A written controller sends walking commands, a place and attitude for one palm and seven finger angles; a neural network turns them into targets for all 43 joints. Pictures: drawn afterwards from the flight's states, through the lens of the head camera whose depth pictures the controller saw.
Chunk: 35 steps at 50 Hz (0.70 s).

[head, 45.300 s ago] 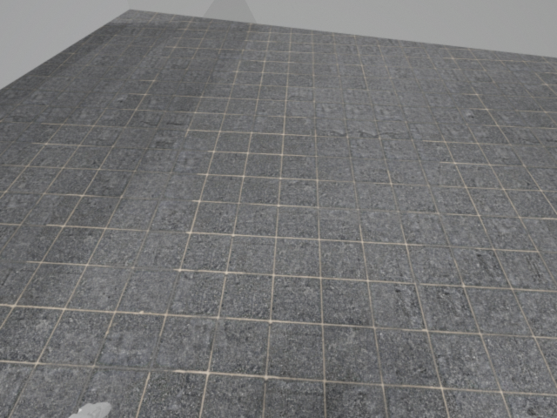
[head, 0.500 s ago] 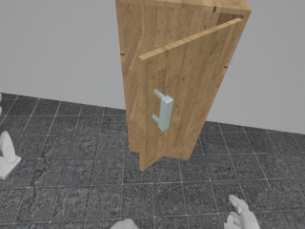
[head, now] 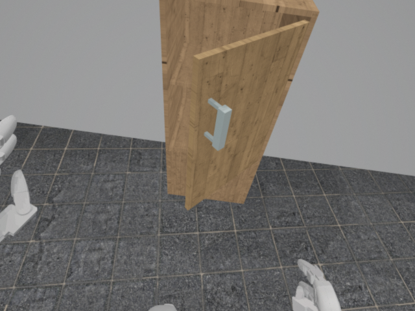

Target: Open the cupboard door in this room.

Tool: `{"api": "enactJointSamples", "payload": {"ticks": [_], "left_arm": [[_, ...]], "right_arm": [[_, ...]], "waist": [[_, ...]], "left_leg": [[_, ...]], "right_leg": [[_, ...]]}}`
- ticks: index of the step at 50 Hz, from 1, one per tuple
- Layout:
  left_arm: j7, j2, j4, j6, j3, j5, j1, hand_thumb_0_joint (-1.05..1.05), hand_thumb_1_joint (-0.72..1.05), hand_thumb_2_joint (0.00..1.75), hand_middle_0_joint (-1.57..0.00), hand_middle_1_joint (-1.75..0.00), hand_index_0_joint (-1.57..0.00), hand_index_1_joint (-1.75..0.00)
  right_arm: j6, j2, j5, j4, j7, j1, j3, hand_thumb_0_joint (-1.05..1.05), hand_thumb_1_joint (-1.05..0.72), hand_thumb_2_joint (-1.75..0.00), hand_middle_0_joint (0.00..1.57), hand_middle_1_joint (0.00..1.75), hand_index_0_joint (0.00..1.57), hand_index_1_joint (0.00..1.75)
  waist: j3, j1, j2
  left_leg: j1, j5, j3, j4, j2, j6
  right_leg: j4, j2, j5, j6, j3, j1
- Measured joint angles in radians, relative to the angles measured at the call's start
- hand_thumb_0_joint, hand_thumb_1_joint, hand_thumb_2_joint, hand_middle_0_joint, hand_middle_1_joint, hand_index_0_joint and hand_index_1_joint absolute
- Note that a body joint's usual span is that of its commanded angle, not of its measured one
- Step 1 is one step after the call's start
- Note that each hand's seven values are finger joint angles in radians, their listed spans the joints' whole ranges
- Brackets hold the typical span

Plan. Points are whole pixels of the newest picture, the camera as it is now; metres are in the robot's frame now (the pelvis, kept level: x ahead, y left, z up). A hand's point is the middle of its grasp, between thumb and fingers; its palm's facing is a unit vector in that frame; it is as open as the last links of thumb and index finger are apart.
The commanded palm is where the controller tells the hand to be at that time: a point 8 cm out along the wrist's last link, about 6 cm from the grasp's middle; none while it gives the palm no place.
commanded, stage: stop stepping back and stand still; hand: left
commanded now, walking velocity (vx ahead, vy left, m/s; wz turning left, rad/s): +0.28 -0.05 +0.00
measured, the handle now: (215, 124) +0.52 +0.04 +0.06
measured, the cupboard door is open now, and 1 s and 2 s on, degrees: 47 47 47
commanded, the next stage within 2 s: let the arm hang, fingers relaxed in 0.76 s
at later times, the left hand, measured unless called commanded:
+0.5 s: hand out of the picture +0.10 +0.27 +0.17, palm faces +0.49 -0.78 -0.40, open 7.5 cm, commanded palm +0.04 +0.30 +0.18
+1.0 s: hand out of the picture +0.09 +0.29 -0.03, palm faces +0.21 -0.89 -0.42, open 7.4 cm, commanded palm none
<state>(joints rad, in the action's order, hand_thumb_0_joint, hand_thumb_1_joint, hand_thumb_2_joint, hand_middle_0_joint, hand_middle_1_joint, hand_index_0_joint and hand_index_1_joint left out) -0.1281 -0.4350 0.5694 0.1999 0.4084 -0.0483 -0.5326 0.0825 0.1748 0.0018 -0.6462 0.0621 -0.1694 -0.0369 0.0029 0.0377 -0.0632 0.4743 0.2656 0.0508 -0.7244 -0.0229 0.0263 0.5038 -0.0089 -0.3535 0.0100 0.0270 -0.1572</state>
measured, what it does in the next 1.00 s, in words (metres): steps on the spot: left foot, then left foot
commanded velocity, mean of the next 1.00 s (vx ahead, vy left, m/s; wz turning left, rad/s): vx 0.11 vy -0.01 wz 0.00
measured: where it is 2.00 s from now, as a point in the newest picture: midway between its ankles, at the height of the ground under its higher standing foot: outside the picture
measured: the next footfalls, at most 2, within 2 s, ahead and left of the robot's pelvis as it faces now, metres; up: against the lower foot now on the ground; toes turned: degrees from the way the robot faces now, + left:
left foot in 0.02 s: +0.10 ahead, +0.08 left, +0.00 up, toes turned +2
left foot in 0.60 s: -0.06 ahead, +0.16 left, +0.00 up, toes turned +5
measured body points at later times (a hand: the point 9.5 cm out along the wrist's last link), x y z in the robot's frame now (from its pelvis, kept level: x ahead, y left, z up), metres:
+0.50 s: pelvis -0.09 +0.00 +0.01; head -0.12 +0.00 +0.46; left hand +0.07 +0.31 +0.19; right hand +0.04 -0.25 -0.08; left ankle -0.07 +0.14 -0.69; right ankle -0.09 -0.07 -0.73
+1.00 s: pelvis -0.09 +0.03 -0.01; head -0.09 +0.01 +0.44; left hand +0.08 +0.33 -0.01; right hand +0.06 -0.20 -0.14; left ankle -0.10 +0.15 -0.73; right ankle -0.09 -0.07 -0.73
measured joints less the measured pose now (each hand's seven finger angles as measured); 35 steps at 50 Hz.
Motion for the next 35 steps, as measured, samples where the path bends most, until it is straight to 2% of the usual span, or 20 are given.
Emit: {"api": "enactJointSamples", "payload": {"ticks": [1,2,3,5,7,9,13,14,15,17,19,21,24,28,30,33,35], "left_arm": [[0.000,-0.002,0.004,-0.007,0.008,-0.004,-0.004,0.02,0.88,0.90,-0.21,-0.31,-0.21,-0.30],[-0.001,-0.010,0.002,-0.012,0.015,-0.007,0.002,0.01,0.88,0.90,-0.21,-0.31,-0.21,-0.30],[-0.002,-0.023,-0.013,-0.012,0.022,-0.011,0.024,0.01,0.88,0.90,-0.21,-0.31,-0.21,-0.30],[-0.005,-0.028,-0.046,-0.015,0.033,-0.016,0.044,0.02,0.88,0.90,-0.21,-0.31,-0.21,-0.30],[-0.009,-0.024,-0.049,-0.024,0.041,-0.014,0.021,0.02,0.88,0.90,-0.21,-0.31,-0.21,-0.30],[-0.016,-0.018,-0.027,-0.025,0.040,-0.008,-0.033,0.02,0.88,0.90,-0.21,-0.31,-0.21,-0.30],[-0.019,-0.022,-0.005,-0.028,0.017,0.004,-0.116,0.02,0.88,0.90,-0.21,-0.31,-0.21,-0.30],[-0.018,-0.032,-0.002,-0.030,0.020,0.007,-0.124,0.02,0.88,0.90,-0.21,-0.31,-0.21,-0.30],[-0.015,-0.032,-0.006,-0.030,0.018,0.010,-0.119,0.02,0.88,0.90,-0.21,-0.31,-0.21,-0.30],[-0.011,-0.025,-0.024,-0.028,0.014,0.008,-0.097,0.02,0.88,0.90,-0.21,-0.31,-0.21,-0.30],[-0.012,-0.002,-0.074,-0.011,0.010,0.010,-0.065,0.02,0.88,0.90,-0.21,-0.31,-0.21,-0.30],[-0.016,0.028,-0.139,-0.003,0.000,0.016,-0.020,0.02,0.88,0.90,-0.21,-0.31,-0.21,-0.30],[-0.024,0.067,-0.205,-0.004,-0.022,0.027,0.035,0.02,0.88,0.90,-0.21,-0.31,-0.21,-0.30],[-0.031,0.083,-0.171,-0.003,-0.039,0.031,0.026,0.02,0.88,0.90,-0.21,-0.31,-0.21,-0.30],[-0.033,0.075,-0.120,0.007,-0.033,0.024,0.008,0.02,0.88,0.90,-0.21,-0.31,-0.21,-0.30],[-0.033,0.030,-0.102,0.020,0.005,0.016,-0.001,0.02,0.88,0.90,-0.21,-0.31,-0.21,-0.30],[-0.031,0.009,-0.108,0.014,0.026,0.019,0.001,0.02,0.88,0.90,-0.21,-0.31,-0.21,-0.30]], "right_arm": [[0.008,0.014,0.003,0.019,0.006,-0.013,0.000,0.01,-0.90,-0.90,0.20,0.30,0.20,0.30],[0.021,0.022,0.004,0.030,0.011,-0.019,0.009,0.01,-0.90,-0.90,0.20,0.30,0.20,0.30],[0.033,0.015,0.007,0.025,0.014,-0.014,0.020,0.01,-0.90,-0.90,0.20,0.30,0.20,0.30],[0.052,0.004,0.000,0.016,0.014,-0.007,0.026,0.01,-0.90,-0.90,0.20,0.30,0.20,0.30],[0.068,-0.003,-0.011,0.019,0.008,-0.018,0.023,0.01,-0.90,-0.90,0.20,0.30,0.20,0.30],[0.073,-0.005,-0.016,0.027,0.000,-0.042,0.017,0.01,-0.90,-0.90,0.20,0.30,0.20,0.30],[0.059,0.000,-0.021,0.035,0.000,-0.091,0.018,0.01,-0.90,-0.90,0.20,0.30,0.20,0.30],[0.051,0.002,-0.022,0.038,0.002,-0.096,0.019,0.01,-0.90,-0.90,0.20,0.30,0.20,0.30],[0.041,0.009,-0.024,0.030,0.003,-0.090,0.024,0.01,-0.90,-0.90,0.20,0.30,0.20,0.30],[0.021,0.022,-0.027,-0.008,0.004,-0.078,0.029,0.01,-0.90,-0.90,0.20,0.30,0.20,0.30],[0.013,0.031,-0.022,-0.040,0.005,-0.085,0.032,0.01,-0.90,-0.90,0.20,0.30,0.20,0.30],[0.015,0.038,-0.015,-0.056,0.012,-0.103,0.037,0.01,-0.90,-0.90,0.20,0.30,0.20,0.30],[0.030,0.050,-0.011,-0.064,0.028,-0.124,0.043,0.01,-0.90,-0.90,0.20,0.30,0.20,0.30],[0.052,0.061,-0.015,-0.050,0.042,-0.132,0.048,0.01,-0.90,-0.90,0.20,0.30,0.20,0.30],[0.063,0.073,-0.015,-0.024,0.044,-0.129,0.054,0.01,-0.90,-0.90,0.20,0.30,0.20,0.30],[0.060,0.040,-0.009,-0.018,0.038,-0.098,0.054,0.01,-0.90,-0.90,0.20,0.30,0.20,0.30],[0.067,0.019,-0.010,-0.011,0.029,-0.092,0.044,0.01,-0.90,-0.90,0.20,0.30,0.20,0.30]], "waist": [[0.005,-0.012,0.017],[0.005,-0.029,0.026],[-0.012,-0.038,0.003],[-0.036,-0.051,-0.023],[-0.041,-0.067,-0.018],[-0.030,-0.076,-0.006],[0.001,-0.071,0.020],[0.007,-0.065,0.015],[0.003,-0.053,0.025],[0.002,-0.021,0.030],[0.020,-0.006,0.030],[0.044,-0.010,0.033],[0.064,-0.026,0.035],[0.059,-0.042,0.029],[0.044,-0.050,0.051],[0.010,-0.054,0.015],[0.002,-0.058,0.014]], "left_leg": [[-0.065,-0.103,-0.009,0.101,0.015,-0.010],[-0.095,-0.085,-0.015,0.157,0.014,-0.050],[-0.098,-0.075,-0.008,0.164,-0.007,-0.079],[-0.113,-0.107,0.004,0.203,-0.025,-0.100],[-0.139,-0.164,0.001,0.273,-0.020,-0.095],[-0.160,-0.201,-0.003,0.338,-0.009,-0.084],[-0.151,-0.152,-0.007,0.385,-0.003,-0.055],[-0.121,-0.100,0.003,0.349,-0.011,-0.045],[-0.075,-0.035,0.002,0.264,-0.007,-0.034],[0.011,0.039,-0.019,0.002,-0.008,-0.020],[0.054,0.034,-0.025,-0.190,0.001,-0.015],[0.051,0.019,-0.022,-0.249,0.021,-0.018],[-0.018,0.043,-0.010,-0.157,0.053,-0.034],[-0.179,0.067,0.009,0.109,0.073,-0.054],[-0.252,0.012,-0.011,0.234,0.085,-0.061],[-0.251,-0.001,0.001,0.201,0.066,-0.007],[-0.249,0.013,-0.003,0.193,0.064,0.004]], "right_leg": [[0.025,-0.011,-0.006,0.004,-0.010,-0.014],[0.064,-0.012,-0.026,0.007,-0.021,-0.036],[0.103,-0.001,-0.064,0.005,-0.004,-0.053],[0.178,-0.007,-0.121,0.003,0.024,-0.088],[0.220,-0.029,-0.124,-0.003,0.018,-0.112],[0.204,-0.042,-0.119,-0.011,-0.014,-0.110],[0.026,-0.054,-0.127,-0.036,-0.096,-0.023],[-0.043,-0.048,-0.120,-0.054,-0.096,0.002],[-0.068,-0.051,-0.047,-0.076,-0.097,-0.005],[-0.062,-0.048,0.080,-0.105,-0.088,-0.029],[-0.061,-0.040,0.115,-0.104,-0.079,-0.035],[-0.071,-0.030,0.119,-0.092,-0.081,-0.033],[-0.073,-0.010,0.120,-0.082,-0.092,-0.036],[-0.037,0.007,0.102,-0.069,-0.097,-0.056],[0.020,-0.006,0.076,-0.058,-0.106,-0.082],[0.100,0.012,0.009,-0.032,-0.077,-0.104],[0.110,0.009,-0.017,-0.020,-0.077,-0.104]]}}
